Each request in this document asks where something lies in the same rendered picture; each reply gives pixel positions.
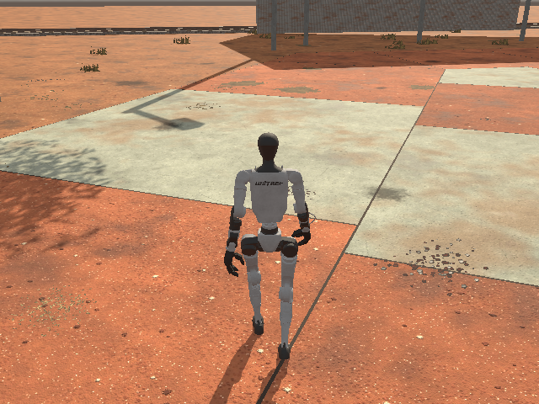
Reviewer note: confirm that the right robot hand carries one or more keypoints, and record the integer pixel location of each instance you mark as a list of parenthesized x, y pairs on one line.
[(299, 233)]

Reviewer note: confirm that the robot head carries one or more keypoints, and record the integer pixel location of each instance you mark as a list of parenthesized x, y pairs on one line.
[(268, 145)]

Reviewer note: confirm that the robot left upper arm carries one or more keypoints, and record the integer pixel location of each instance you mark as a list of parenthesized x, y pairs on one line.
[(242, 178)]

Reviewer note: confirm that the left robot hand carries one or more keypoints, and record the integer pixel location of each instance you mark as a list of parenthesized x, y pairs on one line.
[(228, 262)]

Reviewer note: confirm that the left robot thigh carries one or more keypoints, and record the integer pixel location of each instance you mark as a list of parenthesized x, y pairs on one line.
[(249, 246)]

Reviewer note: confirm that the robot right upper arm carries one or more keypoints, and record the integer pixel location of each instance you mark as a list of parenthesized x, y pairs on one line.
[(295, 177)]

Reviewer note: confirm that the right robot forearm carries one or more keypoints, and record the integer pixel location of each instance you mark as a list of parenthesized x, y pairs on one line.
[(304, 220)]

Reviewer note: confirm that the left robot forearm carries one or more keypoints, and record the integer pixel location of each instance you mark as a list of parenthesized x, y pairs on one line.
[(233, 233)]

